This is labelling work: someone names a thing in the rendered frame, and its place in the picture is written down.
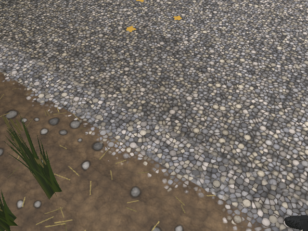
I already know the robot right hand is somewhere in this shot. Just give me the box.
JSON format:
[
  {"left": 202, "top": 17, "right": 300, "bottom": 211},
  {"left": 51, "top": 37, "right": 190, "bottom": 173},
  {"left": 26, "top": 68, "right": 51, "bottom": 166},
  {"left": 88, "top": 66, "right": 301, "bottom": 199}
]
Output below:
[{"left": 284, "top": 215, "right": 308, "bottom": 231}]

